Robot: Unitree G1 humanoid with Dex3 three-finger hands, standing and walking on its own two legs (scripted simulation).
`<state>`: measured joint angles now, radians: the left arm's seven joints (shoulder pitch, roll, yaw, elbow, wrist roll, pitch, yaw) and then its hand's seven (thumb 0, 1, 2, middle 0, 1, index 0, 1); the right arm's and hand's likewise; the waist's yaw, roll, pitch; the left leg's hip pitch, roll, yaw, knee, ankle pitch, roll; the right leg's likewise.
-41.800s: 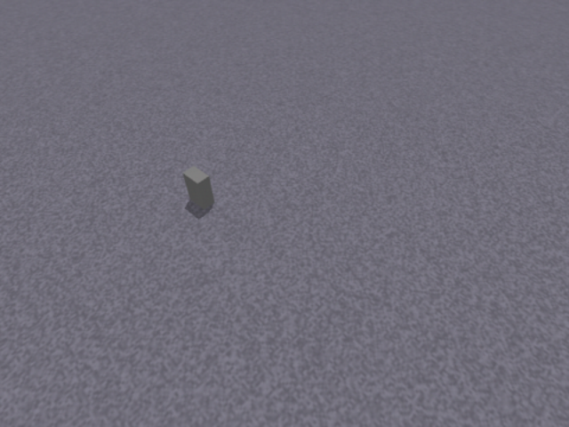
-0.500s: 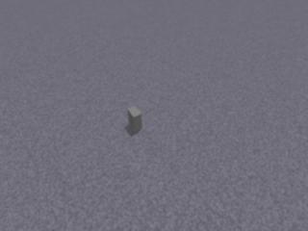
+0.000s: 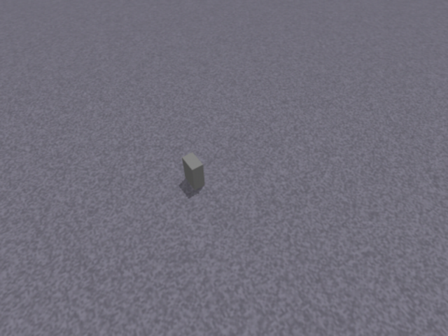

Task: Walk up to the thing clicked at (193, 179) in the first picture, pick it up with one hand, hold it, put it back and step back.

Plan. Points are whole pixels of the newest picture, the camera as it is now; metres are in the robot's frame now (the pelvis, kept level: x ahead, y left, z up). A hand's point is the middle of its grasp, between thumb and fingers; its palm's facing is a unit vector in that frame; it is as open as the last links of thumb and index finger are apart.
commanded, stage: step back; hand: left
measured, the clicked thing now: (193, 171) +1.03 +0.17 -0.68
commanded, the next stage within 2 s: stand in 0.08 s
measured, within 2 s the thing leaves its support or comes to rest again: neither
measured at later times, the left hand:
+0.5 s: hand out of the picture +0.07 +0.24 -0.14, palm faces +0.00 -0.94 -0.33, open 7.3 cm
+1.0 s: hand out of the picture +0.04 +0.24 -0.14, palm faces +0.01 -0.94 -0.35, open 7.3 cm
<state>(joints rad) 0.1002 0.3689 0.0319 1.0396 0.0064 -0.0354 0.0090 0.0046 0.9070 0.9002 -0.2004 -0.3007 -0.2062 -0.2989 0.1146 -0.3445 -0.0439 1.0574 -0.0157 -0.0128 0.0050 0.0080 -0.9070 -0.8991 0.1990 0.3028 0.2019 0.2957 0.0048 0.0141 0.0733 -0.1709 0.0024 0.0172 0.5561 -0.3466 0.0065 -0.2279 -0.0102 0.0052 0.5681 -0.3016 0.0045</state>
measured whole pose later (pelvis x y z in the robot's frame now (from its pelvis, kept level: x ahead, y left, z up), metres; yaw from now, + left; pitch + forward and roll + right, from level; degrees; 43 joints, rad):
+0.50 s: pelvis -0.02 -0.01 +0.02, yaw +1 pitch -3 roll +0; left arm 0.07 0.34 0.00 1.15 0.01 -0.02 0.00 0.00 0.91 0.90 -0.20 -0.30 -0.21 -0.30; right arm 0.07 -0.34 -0.01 1.13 -0.01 -0.01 0.01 0.01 -0.91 -0.90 0.20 0.30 0.20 0.30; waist 0.00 0.00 0.07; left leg -0.07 0.01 0.00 0.31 -0.18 -0.01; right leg -0.12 0.00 -0.01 0.32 -0.15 0.00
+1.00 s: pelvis -0.03 -0.02 +0.02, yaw +1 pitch -2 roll +0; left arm 0.11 0.35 0.00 1.15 0.01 -0.02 -0.01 0.00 0.91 0.90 -0.20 -0.30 -0.21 -0.30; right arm 0.14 -0.35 0.00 1.14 -0.01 -0.01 0.02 0.01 -0.91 -0.90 0.20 0.30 0.20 0.30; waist 0.00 0.02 0.05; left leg -0.11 0.03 -0.02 0.33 -0.18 -0.03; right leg -0.15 0.02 -0.03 0.32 -0.14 -0.02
